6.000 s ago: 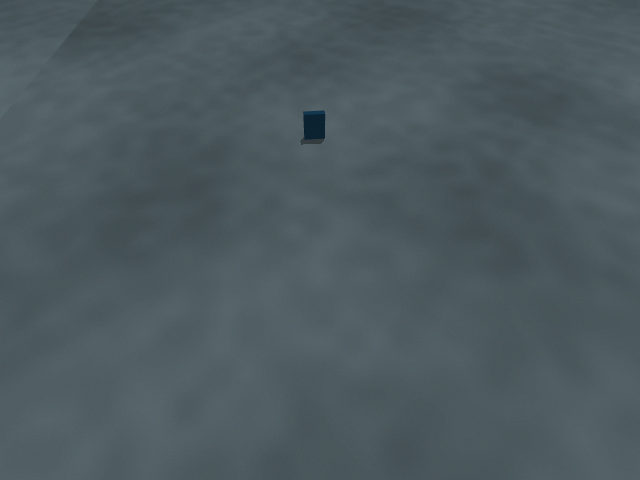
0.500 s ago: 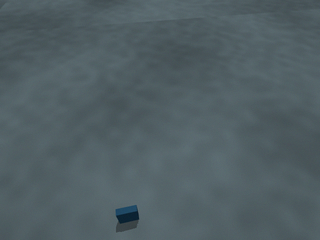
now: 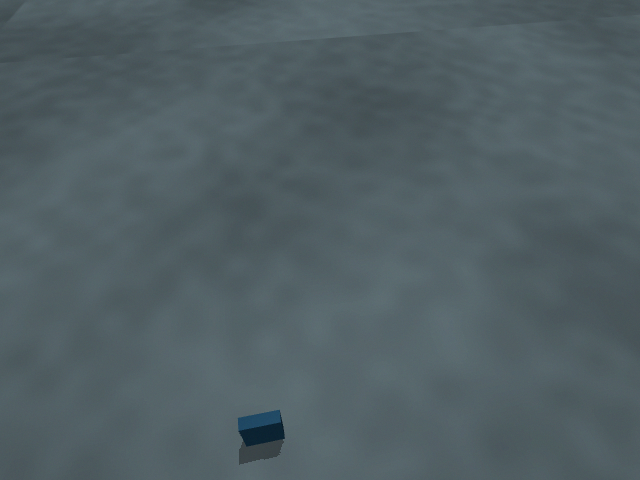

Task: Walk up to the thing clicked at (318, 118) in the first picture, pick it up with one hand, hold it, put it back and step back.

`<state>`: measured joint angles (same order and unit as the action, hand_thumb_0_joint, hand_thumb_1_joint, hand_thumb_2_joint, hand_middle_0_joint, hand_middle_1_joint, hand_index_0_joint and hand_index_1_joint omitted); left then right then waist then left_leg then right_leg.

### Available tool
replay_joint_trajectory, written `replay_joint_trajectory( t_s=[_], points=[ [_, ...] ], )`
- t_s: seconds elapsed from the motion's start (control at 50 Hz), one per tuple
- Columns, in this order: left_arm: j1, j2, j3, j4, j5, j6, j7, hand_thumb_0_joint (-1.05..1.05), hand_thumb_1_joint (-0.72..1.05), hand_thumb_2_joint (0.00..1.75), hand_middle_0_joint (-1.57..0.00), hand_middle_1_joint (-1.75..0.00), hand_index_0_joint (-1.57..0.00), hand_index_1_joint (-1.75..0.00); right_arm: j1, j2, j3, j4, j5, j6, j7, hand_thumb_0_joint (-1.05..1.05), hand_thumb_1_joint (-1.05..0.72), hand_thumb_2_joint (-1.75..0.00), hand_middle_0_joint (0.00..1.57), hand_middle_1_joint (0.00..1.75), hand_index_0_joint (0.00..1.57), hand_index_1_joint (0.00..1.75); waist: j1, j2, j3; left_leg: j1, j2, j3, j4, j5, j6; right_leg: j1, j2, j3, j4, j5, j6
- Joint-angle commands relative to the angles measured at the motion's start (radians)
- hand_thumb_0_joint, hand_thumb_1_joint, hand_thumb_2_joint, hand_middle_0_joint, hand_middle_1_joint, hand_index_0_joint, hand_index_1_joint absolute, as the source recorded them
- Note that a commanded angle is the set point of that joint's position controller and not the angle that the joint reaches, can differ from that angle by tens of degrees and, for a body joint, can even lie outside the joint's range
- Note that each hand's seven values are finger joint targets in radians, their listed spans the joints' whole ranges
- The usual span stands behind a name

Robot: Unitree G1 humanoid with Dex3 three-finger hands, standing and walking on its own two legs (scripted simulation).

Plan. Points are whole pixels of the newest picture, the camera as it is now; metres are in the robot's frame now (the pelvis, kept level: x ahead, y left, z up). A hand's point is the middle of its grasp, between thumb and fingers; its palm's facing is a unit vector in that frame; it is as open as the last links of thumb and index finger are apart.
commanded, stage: walk up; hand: left
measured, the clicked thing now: (262, 428) +0.40 +0.17 -0.71
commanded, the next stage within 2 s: stand in 0.14 s
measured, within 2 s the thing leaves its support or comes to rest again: neither
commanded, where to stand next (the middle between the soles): +0.04 -0.02 m, yaw +0 degrees
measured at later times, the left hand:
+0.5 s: hand out of the picture +0.09 +0.25 -0.15, palm faces -0.01 -0.94 -0.34, open 7.4 cm
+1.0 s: hand out of the picture +0.09 +0.25 -0.15, palm faces -0.01 -0.94 -0.35, open 7.4 cm
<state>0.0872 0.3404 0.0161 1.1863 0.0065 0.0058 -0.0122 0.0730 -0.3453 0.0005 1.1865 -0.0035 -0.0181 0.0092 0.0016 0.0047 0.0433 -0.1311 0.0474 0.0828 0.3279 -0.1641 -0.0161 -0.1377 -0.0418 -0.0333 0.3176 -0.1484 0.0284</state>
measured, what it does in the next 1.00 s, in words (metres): stands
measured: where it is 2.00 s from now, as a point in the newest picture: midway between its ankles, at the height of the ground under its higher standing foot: outside the picture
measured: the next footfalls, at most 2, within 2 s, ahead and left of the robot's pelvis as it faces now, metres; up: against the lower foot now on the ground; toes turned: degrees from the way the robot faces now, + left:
none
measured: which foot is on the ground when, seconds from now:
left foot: down 0.00-1.00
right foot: down 0.00-1.00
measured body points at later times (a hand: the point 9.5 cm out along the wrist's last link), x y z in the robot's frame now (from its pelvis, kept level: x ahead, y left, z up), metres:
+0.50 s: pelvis +0.01 +0.00 +0.00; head +0.02 +0.00 +0.45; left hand +0.09 +0.30 -0.13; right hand +0.09 -0.30 -0.13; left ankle +0.01 +0.13 -0.75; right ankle +0.02 -0.14 -0.75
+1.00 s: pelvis +0.01 -0.01 +0.00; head +0.02 -0.01 +0.45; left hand +0.09 +0.30 -0.13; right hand +0.09 -0.31 -0.13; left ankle +0.01 +0.13 -0.75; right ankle +0.02 -0.14 -0.75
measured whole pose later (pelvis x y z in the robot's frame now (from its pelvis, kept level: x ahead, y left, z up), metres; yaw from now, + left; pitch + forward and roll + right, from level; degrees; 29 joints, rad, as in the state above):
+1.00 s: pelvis +0.01 -0.01 +0.00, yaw +1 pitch -2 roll +0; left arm 0.10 0.35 0.00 1.14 0.01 0.00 0.00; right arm 0.09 -0.35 0.00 1.15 -0.01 -0.01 0.01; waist 0.00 0.01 0.04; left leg -0.10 0.05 0.07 0.31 -0.17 -0.03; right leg -0.11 -0.04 -0.05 0.32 -0.17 0.02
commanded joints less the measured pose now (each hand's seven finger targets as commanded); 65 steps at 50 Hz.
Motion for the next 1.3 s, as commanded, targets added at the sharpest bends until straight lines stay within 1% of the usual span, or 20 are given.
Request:
replay_joint_trajectory(
  t_s=[0.0,0.1,0.12,0.14,0.18,0.2,0.24,0.38,0.46,0.48,0.54,0.6,0.66,0.74,0.9,0.98,1.0,1.04,1.1,1.28],
  points=[
    [-0.063,0.207,0.033,-0.065,0.002,-0.025,0.011,0.00,0.90,0.90,-0.20,-0.30,-0.20,-0.30,-0.052,-0.218,-0.042,-0.065,-0.003,-0.020,-0.015,0.00,-0.90,-0.90,0.20,0.30,0.20,0.30,-0.003,-0.018,-0.098,0.052,0.105,-0.104,-0.060,0.093,0.026,0.010,-0.099,0.085,-0.050,0.090,-0.033],
    [-0.063,0.206,0.032,-0.067,0.000,-0.024,0.012,0.00,0.90,0.90,-0.20,-0.30,-0.20,-0.30,-0.056,-0.215,-0.040,-0.067,-0.003,-0.018,-0.015,0.00,-0.90,-0.90,0.20,0.30,0.20,0.30,0.000,-0.012,-0.081,0.037,0.102,-0.106,-0.068,0.090,0.024,0.013,-0.098,0.086,-0.049,0.107,-0.029],
    [-0.056,0.217,0.032,-0.079,0.004,-0.027,0.014,0.00,0.90,0.90,-0.20,-0.30,-0.20,-0.30,-0.051,-0.213,-0.040,-0.078,-0.011,-0.015,-0.016,0.00,-0.90,-0.90,0.20,0.30,0.20,0.30,-0.007,0.006,-0.076,0.031,0.106,-0.107,-0.074,0.089,0.014,0.016,-0.103,0.088,-0.049,0.089,-0.030],
    [-0.055,0.217,0.032,-0.077,0.002,-0.028,0.014,0.00,0.90,0.90,-0.20,-0.30,-0.20,-0.30,-0.053,-0.213,-0.039,-0.077,-0.009,-0.014,-0.016,0.00,-0.90,-0.90,0.20,0.30,0.20,0.30,-0.004,0.009,-0.067,0.024,0.103,-0.111,-0.080,0.060,0.013,0.014,-0.102,0.090,-0.053,0.068,-0.030],
    [-0.058,0.214,0.028,-0.086,0.005,-0.032,0.016,0.00,0.90,0.90,-0.20,-0.30,-0.20,-0.30,-0.058,-0.213,-0.041,-0.082,-0.010,-0.013,-0.014,0.00,-0.90,-0.90,0.20,0.30,0.20,0.30,-0.004,-0.001,-0.086,0.041,0.111,-0.115,-0.072,0.108,0.017,0.017,-0.102,0.083,-0.047,0.080,-0.029],
    [-0.058,0.216,0.029,-0.086,0.003,-0.032,0.016,0.00,0.90,0.90,-0.20,-0.30,-0.20,-0.30,-0.052,-0.211,-0.040,-0.081,-0.009,-0.013,-0.014,0.00,-0.90,-0.90,0.20,0.30,0.20,0.30,-0.004,-0.012,-0.077,0.035,0.107,-0.112,-0.075,0.092,0.014,0.015,-0.102,0.085,-0.053,0.071,-0.029],
    [-0.058,0.209,0.026,-0.090,0.003,-0.032,0.016,0.00,0.90,0.90,-0.20,-0.30,-0.20,-0.30,-0.048,-0.219,-0.041,-0.083,-0.010,-0.013,-0.014,0.00,-0.90,-0.90,0.20,0.30,0.20,0.30,-0.007,0.009,-0.081,0.035,0.107,-0.110,-0.070,0.100,0.015,0.021,-0.105,0.087,-0.052,0.082,-0.031],
    [-0.045,0.216,0.025,-0.097,0.000,-0.034,0.015,0.00,0.90,0.90,-0.20,-0.30,-0.20,-0.30,-0.047,-0.217,-0.040,-0.086,-0.007,-0.015,-0.011,0.00,-0.90,-0.90,0.20,0.30,0.20,0.30,-0.003,-0.003,-0.074,0.044,0.106,-0.112,-0.076,0.114,0.012,0.022,-0.106,0.085,-0.053,0.098,-0.032],
    [-0.057,0.220,0.025,-0.105,-0.001,-0.035,0.017,0.00,0.90,0.90,-0.20,-0.30,-0.20,-0.30,-0.046,-0.215,-0.041,-0.089,-0.008,-0.013,-0.010,0.00,-0.90,-0.90,0.20,0.30,0.20,0.30,-0.007,-0.015,-0.079,0.055,0.108,-0.113,-0.070,0.124,0.013,0.019,-0.105,0.080,-0.051,0.096,-0.033],
    [-0.055,0.218,0.024,-0.105,0.001,-0.035,0.017,0.00,0.90,0.90,-0.20,-0.30,-0.20,-0.30,-0.039,-0.220,-0.042,-0.088,-0.010,-0.014,-0.011,0.00,-0.90,-0.90,0.20,0.30,0.20,0.30,-0.008,-0.006,-0.087,0.051,0.108,-0.109,-0.066,0.108,0.017,0.034,-0.113,0.090,-0.059,0.102,-0.034],
    [-0.049,0.219,0.025,-0.106,0.001,-0.034,0.017,0.00,0.90,0.90,-0.20,-0.30,-0.20,-0.30,-0.040,-0.215,-0.040,-0.090,-0.009,-0.015,-0.011,0.00,-0.90,-0.90,0.20,0.30,0.20,0.30,-0.005,0.001,-0.087,0.048,0.107,-0.108,-0.068,0.145,0.014,0.044,-0.110,0.082,-0.048,0.140,-0.035],
    [-0.051,0.222,0.025,-0.106,-0.002,-0.034,0.018,0.00,0.90,0.90,-0.20,-0.30,-0.20,-0.30,-0.038,-0.214,-0.040,-0.088,-0.007,-0.015,-0.012,0.00,-0.90,-0.90,0.20,0.30,0.20,0.30,-0.005,-0.007,-0.086,0.056,0.112,-0.114,-0.071,0.155,0.014,0.042,-0.107,0.078,-0.044,0.127,-0.036],
    [-0.049,0.224,0.025,-0.105,0.000,-0.034,0.018,0.00,0.90,0.90,-0.20,-0.30,-0.20,-0.30,-0.028,-0.217,-0.039,-0.088,-0.008,-0.012,-0.013,0.00,-0.90,-0.90,0.20,0.30,0.20,0.30,-0.007,-0.012,-0.076,0.047,0.105,-0.107,-0.072,0.114,0.016,0.040,-0.112,0.086,-0.058,0.108,-0.036],
    [-0.047,0.229,0.028,-0.105,0.002,-0.032,0.018,0.00,0.90,0.90,-0.20,-0.30,-0.20,-0.30,-0.032,-0.217,-0.039,-0.090,-0.009,-0.012,-0.013,0.00,-0.90,-0.90,0.20,0.30,0.20,0.30,-0.006,-0.007,-0.068,0.043,0.104,-0.107,-0.073,0.095,0.015,0.030,-0.111,0.085,-0.060,0.092,-0.038],
    [-0.044,0.227,0.025,-0.110,0.003,-0.033,0.018,0.00,0.90,0.90,-0.20,-0.30,-0.20,-0.30,-0.026,-0.217,-0.039,-0.094,-0.010,-0.013,-0.013,0.00,-0.90,-0.90,0.20,0.30,0.20,0.30,-0.006,-0.008,-0.070,0.048,0.108,-0.112,-0.073,0.115,0.016,0.029,-0.108,0.082,-0.052,0.110,-0.038],
    [-0.039,0.227,0.025,-0.107,0.001,-0.033,0.018,0.00,0.90,0.90,-0.20,-0.30,-0.20,-0.30,-0.023,-0.211,-0.036,-0.096,-0.009,-0.012,-0.012,0.00,-0.90,-0.90,0.20,0.30,0.20,0.30,-0.005,-0.013,-0.064,0.046,0.107,-0.113,-0.078,0.107,0.013,0.026,-0.106,0.079,-0.053,0.095,-0.037],
    [-0.031,0.223,0.025,-0.106,0.003,-0.034,0.018,0.00,0.90,0.90,-0.20,-0.30,-0.20,-0.30,-0.031,-0.220,-0.038,-0.097,-0.008,-0.011,-0.013,0.00,-0.90,-0.90,0.20,0.30,0.20,0.30,-0.001,-0.009,-0.067,0.057,0.108,-0.111,-0.072,0.101,0.018,0.019,-0.107,0.081,-0.057,0.099,-0.037],
    [-0.027,0.229,0.024,-0.106,0.003,-0.036,0.018,0.00,0.90,0.90,-0.20,-0.30,-0.20,-0.30,-0.026,-0.217,-0.039,-0.098,-0.008,-0.011,-0.011,0.00,-0.90,-0.90,0.20,0.30,0.20,0.30,-0.005,-0.019,-0.073,0.070,0.111,-0.113,-0.067,0.110,0.021,0.016,-0.106,0.081,-0.059,0.097,-0.039],
    [-0.036,0.230,0.024,-0.112,0.000,-0.036,0.019,0.00,0.90,0.90,-0.20,-0.30,-0.20,-0.30,-0.015,-0.215,-0.039,-0.097,-0.010,-0.011,-0.012,0.00,-0.90,-0.90,0.20,0.30,0.20,0.30,-0.009,-0.010,-0.063,0.052,0.106,-0.112,-0.070,0.103,0.016,0.020,-0.107,0.085,-0.062,0.092,-0.038],
    [-0.024,0.227,0.022,-0.112,0.003,-0.035,0.018,0.00,0.90,0.90,-0.20,-0.30,-0.20,-0.30,-0.018,-0.215,-0.037,-0.098,-0.010,-0.009,-0.012,0.00,-0.90,-0.90,0.20,0.30,0.20,0.30,-0.003,0.003,-0.057,0.036,0.105,-0.110,-0.073,0.074,0.017,0.024,-0.106,0.085,-0.066,0.075,-0.040]
  ],
)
